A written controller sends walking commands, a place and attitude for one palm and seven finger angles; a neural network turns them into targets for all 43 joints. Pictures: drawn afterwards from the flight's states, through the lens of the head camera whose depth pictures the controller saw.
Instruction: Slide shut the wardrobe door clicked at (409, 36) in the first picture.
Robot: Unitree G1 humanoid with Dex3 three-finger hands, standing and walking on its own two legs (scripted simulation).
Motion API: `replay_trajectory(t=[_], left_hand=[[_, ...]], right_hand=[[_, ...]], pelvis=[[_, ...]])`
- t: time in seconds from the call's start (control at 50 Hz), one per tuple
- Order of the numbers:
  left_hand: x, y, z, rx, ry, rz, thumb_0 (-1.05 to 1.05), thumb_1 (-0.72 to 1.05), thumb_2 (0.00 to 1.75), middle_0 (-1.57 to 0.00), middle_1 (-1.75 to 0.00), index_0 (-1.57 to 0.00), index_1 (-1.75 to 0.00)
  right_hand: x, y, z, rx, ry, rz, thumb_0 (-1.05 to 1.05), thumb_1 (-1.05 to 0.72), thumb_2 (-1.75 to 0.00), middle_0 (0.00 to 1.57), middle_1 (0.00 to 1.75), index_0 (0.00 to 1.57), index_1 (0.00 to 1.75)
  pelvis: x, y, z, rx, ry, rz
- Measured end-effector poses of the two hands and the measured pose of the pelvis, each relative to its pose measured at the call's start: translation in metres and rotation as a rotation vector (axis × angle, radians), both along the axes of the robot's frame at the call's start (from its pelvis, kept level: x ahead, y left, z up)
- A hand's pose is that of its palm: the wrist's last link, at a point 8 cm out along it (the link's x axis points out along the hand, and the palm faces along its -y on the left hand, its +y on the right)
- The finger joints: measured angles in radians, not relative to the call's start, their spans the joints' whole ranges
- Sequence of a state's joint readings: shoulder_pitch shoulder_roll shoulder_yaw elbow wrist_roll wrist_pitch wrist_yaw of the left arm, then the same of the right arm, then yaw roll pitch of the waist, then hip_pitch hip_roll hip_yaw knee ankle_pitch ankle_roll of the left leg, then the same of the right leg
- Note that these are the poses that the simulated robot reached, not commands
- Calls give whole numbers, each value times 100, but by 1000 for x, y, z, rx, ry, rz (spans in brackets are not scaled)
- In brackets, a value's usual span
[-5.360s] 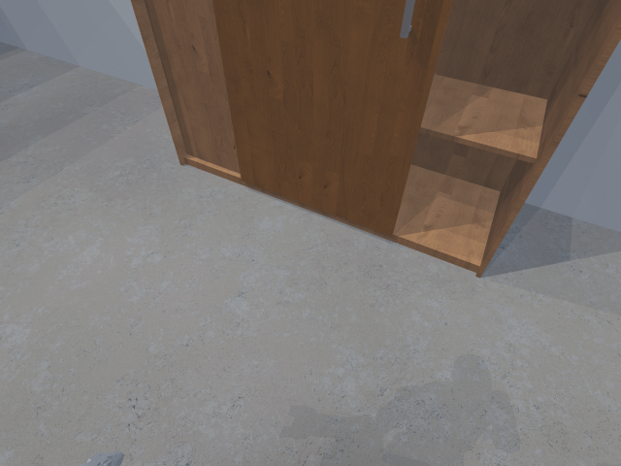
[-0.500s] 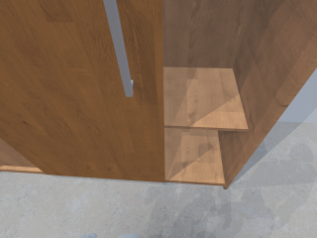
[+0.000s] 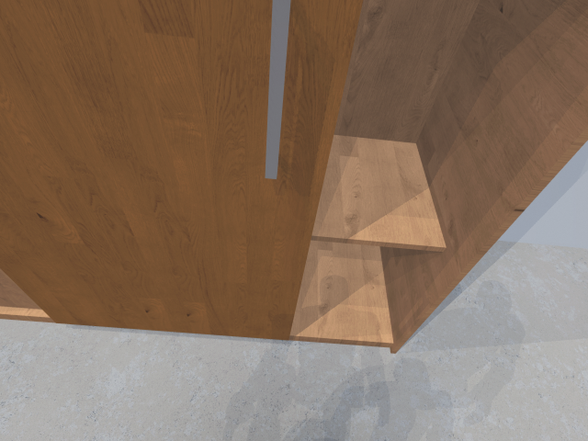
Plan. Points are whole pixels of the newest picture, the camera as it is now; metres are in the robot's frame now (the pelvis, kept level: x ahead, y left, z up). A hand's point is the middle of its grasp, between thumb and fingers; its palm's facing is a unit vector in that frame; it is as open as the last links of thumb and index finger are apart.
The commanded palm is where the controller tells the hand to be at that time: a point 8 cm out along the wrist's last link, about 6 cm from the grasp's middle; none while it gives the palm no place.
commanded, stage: come to a stop and stand still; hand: left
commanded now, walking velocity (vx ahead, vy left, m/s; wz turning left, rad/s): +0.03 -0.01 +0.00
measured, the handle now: (276, 94) +0.51 +0.08 +0.21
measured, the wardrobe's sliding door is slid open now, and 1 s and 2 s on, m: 0.37 0.37 0.37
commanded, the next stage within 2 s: look again from close up in 0.74 s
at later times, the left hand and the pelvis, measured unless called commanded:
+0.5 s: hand out of the picture -0.01 +0.09 -0.18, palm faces +0.05 -0.97 -0.22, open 7.3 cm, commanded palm none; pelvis -0.01 -0.08 -0.01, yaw +1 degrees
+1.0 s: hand out of the picture -0.03 +0.09 -0.18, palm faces +0.08 -0.98 -0.20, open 7.4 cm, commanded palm none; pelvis +0.01 -0.07 -0.01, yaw +3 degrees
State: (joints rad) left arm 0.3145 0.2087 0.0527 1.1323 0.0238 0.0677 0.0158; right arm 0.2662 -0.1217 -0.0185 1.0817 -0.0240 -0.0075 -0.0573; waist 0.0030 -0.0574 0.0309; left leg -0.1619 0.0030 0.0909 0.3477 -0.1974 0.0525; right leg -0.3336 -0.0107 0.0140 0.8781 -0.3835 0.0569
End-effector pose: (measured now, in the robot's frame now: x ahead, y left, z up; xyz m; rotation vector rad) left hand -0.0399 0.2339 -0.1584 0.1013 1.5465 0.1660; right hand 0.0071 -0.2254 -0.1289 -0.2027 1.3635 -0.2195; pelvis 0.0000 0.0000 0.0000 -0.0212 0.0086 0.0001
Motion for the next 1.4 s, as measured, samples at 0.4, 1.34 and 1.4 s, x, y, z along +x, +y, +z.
replay_trajectory(t=[0.4,1.34,1.4], left_hand=[[40,-75,14,75,-181,-56,1,94,89,-20,-30,-20,-30],[69,-6,6,78,-310,-76,0,91,89,-20,-30,-20,-30],[63,2,5,70,-294,-82,0,91,89,-20,-30,-20,-30]], right_hand=[[-67,-39,-36,164,130,-55,0,-91,-90,20,30,20,30],[34,-14,-19,55,-132,72,1,-91,-90,20,30,20,30],[25,-8,-17,52,-116,68,0,-91,-90,20,30,20,30]], pelvis=[[-9,-68,-7,35,-31,11],[-9,-10,-14,14,-38,10],[-13,-2,-13,14,-38,7]])
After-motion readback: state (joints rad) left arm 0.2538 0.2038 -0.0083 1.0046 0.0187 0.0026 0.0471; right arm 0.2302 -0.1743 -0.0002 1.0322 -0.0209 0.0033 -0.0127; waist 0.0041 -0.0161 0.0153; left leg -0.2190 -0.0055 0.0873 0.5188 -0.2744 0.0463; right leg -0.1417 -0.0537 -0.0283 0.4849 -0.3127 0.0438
